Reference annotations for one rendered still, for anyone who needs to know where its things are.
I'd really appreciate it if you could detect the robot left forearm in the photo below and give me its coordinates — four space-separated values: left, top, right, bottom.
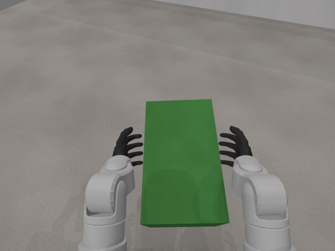
78 155 135 251

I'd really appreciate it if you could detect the carton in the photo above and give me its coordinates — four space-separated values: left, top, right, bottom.
140 99 230 227

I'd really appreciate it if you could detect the right robot hand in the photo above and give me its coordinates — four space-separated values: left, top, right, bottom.
219 126 253 167

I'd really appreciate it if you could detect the robot right forearm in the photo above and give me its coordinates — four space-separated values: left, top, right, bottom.
231 155 296 251

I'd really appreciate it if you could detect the left robot hand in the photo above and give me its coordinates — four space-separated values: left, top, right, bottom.
113 127 143 167

